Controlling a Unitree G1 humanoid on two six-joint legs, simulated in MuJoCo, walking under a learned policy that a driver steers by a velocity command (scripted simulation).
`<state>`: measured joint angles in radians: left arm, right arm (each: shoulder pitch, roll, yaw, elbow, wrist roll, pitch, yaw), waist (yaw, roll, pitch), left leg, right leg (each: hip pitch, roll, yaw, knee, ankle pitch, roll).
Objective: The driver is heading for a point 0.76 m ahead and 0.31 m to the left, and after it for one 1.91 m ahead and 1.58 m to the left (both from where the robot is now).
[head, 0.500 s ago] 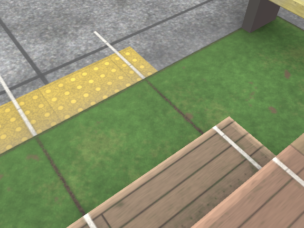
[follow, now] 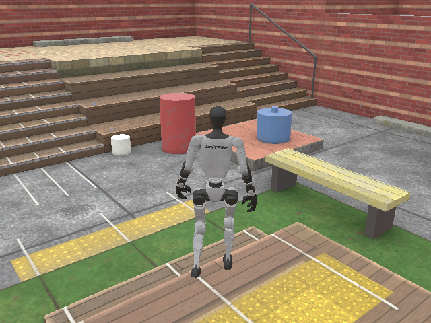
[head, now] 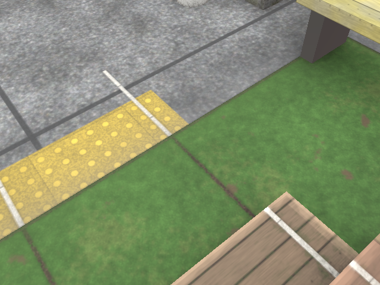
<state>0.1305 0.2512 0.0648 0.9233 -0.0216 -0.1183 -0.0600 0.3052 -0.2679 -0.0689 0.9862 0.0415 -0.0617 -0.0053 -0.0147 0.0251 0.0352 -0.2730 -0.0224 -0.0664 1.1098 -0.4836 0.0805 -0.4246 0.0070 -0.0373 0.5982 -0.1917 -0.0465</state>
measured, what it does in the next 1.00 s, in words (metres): goes down, turning left: left foot 0.15 m lower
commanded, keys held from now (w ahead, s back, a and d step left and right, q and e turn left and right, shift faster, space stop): w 0.22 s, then w+q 0.78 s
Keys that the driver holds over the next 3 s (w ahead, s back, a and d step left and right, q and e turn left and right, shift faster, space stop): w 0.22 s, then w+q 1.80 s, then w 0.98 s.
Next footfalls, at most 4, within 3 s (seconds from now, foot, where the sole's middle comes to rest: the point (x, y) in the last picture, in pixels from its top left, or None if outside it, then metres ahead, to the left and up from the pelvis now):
0.50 left None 0.40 0.14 -0.91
1.16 right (213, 219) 0.87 -0.05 -1.06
1.74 left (141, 202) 0.97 0.29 -1.06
2.16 right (126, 151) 1.29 0.40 -1.06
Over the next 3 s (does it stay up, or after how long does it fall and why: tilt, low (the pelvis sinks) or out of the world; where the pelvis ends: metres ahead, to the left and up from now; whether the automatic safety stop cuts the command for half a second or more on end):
stays up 1.26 0.70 -0.27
